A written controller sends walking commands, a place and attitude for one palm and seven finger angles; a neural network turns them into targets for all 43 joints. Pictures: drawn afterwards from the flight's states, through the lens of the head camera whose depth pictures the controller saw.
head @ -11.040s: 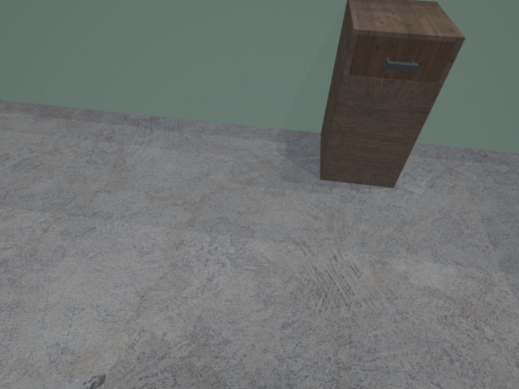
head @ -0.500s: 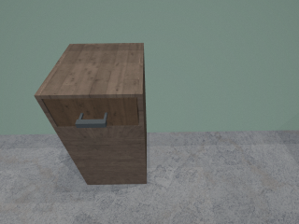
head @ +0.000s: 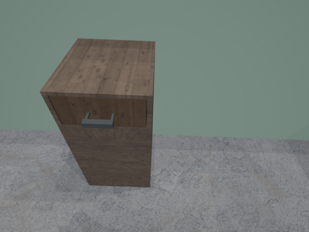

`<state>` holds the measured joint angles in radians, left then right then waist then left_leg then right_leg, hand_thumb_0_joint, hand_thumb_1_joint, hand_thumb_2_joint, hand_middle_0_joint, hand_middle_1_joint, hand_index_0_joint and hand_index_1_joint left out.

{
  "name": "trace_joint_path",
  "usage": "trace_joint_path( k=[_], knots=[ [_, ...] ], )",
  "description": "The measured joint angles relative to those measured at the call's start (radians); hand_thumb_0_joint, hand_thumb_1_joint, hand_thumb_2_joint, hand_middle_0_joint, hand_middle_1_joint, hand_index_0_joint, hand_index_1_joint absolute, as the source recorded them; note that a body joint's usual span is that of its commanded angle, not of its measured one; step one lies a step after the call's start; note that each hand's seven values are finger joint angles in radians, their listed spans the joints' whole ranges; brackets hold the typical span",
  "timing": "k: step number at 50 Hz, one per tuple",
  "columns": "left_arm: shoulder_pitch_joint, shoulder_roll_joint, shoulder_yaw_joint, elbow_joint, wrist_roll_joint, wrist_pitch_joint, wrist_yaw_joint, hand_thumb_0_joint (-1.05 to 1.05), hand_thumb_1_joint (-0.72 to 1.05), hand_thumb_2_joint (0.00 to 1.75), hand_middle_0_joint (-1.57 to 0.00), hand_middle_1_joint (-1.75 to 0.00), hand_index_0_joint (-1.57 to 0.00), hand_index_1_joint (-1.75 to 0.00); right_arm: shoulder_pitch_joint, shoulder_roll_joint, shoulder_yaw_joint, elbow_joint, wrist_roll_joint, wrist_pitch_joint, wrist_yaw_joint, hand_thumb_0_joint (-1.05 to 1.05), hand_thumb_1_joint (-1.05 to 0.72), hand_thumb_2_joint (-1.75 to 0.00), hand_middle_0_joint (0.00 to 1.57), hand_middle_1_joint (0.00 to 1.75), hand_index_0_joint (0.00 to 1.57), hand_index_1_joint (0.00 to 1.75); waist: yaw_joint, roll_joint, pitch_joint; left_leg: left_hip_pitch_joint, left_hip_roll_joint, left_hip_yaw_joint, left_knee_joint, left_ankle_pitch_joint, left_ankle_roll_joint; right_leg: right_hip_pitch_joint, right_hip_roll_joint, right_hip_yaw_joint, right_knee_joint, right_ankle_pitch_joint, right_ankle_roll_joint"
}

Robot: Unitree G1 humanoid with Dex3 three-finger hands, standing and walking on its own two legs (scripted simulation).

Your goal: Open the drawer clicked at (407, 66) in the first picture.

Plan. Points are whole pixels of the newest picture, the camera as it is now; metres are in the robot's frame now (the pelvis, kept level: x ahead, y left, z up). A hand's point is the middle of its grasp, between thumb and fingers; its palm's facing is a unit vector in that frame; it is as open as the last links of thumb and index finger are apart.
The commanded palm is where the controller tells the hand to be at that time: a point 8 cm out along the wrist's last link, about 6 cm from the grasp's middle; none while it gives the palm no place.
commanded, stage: look again from close up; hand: left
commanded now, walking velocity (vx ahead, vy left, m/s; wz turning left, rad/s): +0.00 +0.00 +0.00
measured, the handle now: (99, 119) +0.52 +0.25 -0.07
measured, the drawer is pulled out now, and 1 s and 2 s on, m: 0.00 0.00 0.00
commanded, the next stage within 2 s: raise the hand with hooked fingers in 0.30 s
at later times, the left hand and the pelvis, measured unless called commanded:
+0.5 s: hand out of the picture +0.05 +0.21 -0.14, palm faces -0.05 -0.93 -0.36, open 7.3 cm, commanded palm +0.12 +0.22 -0.06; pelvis +0.01 +0.03 +0.00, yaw -2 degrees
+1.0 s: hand (64, 214) +0.17 +0.25 -0.05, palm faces +0.03 -0.09 -1.00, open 9.6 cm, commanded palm +0.18 +0.23 +0.01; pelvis +0.00 +0.01 -0.05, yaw -1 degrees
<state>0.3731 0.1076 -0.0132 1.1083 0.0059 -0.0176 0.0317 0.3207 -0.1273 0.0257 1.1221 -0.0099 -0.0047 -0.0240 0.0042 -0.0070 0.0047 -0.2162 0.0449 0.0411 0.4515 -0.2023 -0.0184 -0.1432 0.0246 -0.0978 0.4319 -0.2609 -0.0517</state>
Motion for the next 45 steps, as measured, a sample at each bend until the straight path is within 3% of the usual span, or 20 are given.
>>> trace_joint_path(
  k=[21, 23, 26, 27, 29, 31, 34, 37, 41, 45],
  knots=[
    [-0.014, 0.003, 0.001, -0.003, 0.006, -0.009, 0.012, 0.0, 0.91, 0.9, -0.2, -0.3, -0.2, -0.3, 0.005, 0.008, 0.003, 0.012, -0.001, -0.005, 0.001, 0.01, -0.92, -0.9, 0.2, 0.3, 0.2, 0.3, 0.001, 0.01, -0.004, -0.003, -0.018, 0.022, 0.008, -0.018, 0.026, -0.001, -0.02, 0.021, -0.005, -0.004, 0.031],
    [0.084, 0.035, -0.063, -0.328, 0.066, 0.091, 0.045, 0.03, 0.93, 0.9, -0.2, -0.3, -0.2, -0.3, 0.037, -0.018, 0.017, -0.069, 0.024, -0.046, -0.027, 0.03, -0.93, -0.9, 0.2, 0.3, 0.2, 0.3, 0.023, 0.013, 0.014, -0.002, -0.017, 0.046, 0.026, -0.032, 0.031, -0.021, -0.022, 0.046, 0.03, -0.011, 0.032],
    [0.169, 0.12, -0.069, -0.69, 0.091, 0.1, 0.149, 0.08, 0.96, 0.89, -0.21, -0.31, -0.2, -0.32, 0.063, -0.063, -0.008, -0.161, 0.068, -0.176, -0.064, 0.04, -0.94, -0.9, 0.2, 0.3, 0.2, 0.3, 0.014, 0.032, -0.004, -0.029, -0.036, 0.055, 0.054, -0.045, 0.04, -0.067, -0.044, 0.054, 0.103, -0.048, 0.039],
    [0.167, 0.141, -0.073, -0.781, 0.121, 0.11, 0.175, 0.08, 0.95, 0.89, -0.21, -0.32, -0.2, -0.32, 0.059, -0.081, -0.016, -0.194, 0.076, -0.202, -0.069, 0.04, -0.94, -0.9, 0.2, 0.3, 0.2, 0.3, 0.007, 0.043, -0.013, -0.044, -0.043, 0.052, 0.066, -0.048, 0.044, -0.083, -0.053, 0.051, 0.124, -0.059, 0.042],
    [0.136, 0.171, -0.089, -0.917, 0.225, 0.111, 0.228, 0.07, 0.92, 0.88, -0.21, -0.34, -0.2, -0.34, 0.025, -0.12, -0.025, -0.258, 0.069, -0.239, -0.07, 0.03, -0.93, -0.9, 0.2, 0.3, 0.2, 0.3, -0.011, 0.068, -0.037, -0.091, -0.052, 0.049, 0.103, -0.056, 0.051, -0.13, -0.064, 0.047, 0.168, -0.075, 0.046],
    [0.069, 0.18, -0.119, -0.991, 0.382, 0.108, 0.279, 0.06, 0.88, 0.86, -0.2, -0.36, -0.2, -0.36, -0.025, -0.152, -0.037, -0.33, 0.042, -0.247, -0.056, 0.03, -0.93, -0.9, 0.2, 0.3, 0.2, 0.3, -0.029, 0.091, -0.065, -0.155, -0.057, 0.048, 0.152, -0.07, 0.057, -0.193, -0.072, 0.046, 0.22, -0.093, 0.047],
    [-0.024, 0.139, -0.148, -1.014, 0.634, 0.089, 0.338, 0.04, 0.81, 0.84, -0.2, -0.39, -0.2, -0.39, -0.119, -0.168, -0.059, -0.432, 0.0, -0.193, -0.017, 0.02, -0.92, -0.9, 0.2, 0.3, 0.2, 0.3, -0.031, 0.102, -0.099, -0.23, -0.049, 0.065, 0.212, -0.091, 0.058, -0.279, -0.069, 0.066, 0.284, -0.11, 0.047],
    [-0.02, 0.086, -0.166, -1.019, 0.83, 0.051, 0.354, 0.02, 0.73, 0.82, -0.21, -0.43, -0.2, -0.43, -0.192, -0.149, -0.066, -0.516, -0.018, -0.087, 0.024, 0.02, -0.92, -0.9, 0.2, 0.3, 0.2, 0.3, -0.001, 0.065, -0.129, -0.27, -0.033, 0.101, 0.236, -0.107, 0.052, -0.342, -0.054, 0.103, 0.324, -0.118, 0.044],
    [0.067, 0.083, -0.178, -1.029, 0.99, 0.003, 0.374, 0.01, 0.62, 0.78, -0.22, -0.49, -0.22, -0.49, -0.234, -0.12, -0.062, -0.601, -0.026, 0.027, 0.062, 0.01, -0.91, -0.9, 0.2, 0.3, 0.2, 0.3, 0.055, -0.016, -0.136, -0.316, -0.016, 0.107, 0.274, -0.125, 0.037, -0.397, -0.039, 0.11, 0.373, -0.14, 0.028],
    [0.139, 0.153, -0.159, -1.059, 1.065, 0.022, 0.423, 0.0, 0.52, 0.74, -0.24, -0.55, -0.24, -0.55, -0.257, -0.111, -0.061, -0.651, -0.04, 0.087, 0.071, 0.01, -0.91, -0.9, 0.2, 0.3, 0.2, 0.3, 0.103, -0.032, -0.132, -0.364, -0.001, 0.075, 0.338, -0.153, 0.024, -0.423, -0.028, 0.079, 0.411, -0.166, 0.012]
  ],
)
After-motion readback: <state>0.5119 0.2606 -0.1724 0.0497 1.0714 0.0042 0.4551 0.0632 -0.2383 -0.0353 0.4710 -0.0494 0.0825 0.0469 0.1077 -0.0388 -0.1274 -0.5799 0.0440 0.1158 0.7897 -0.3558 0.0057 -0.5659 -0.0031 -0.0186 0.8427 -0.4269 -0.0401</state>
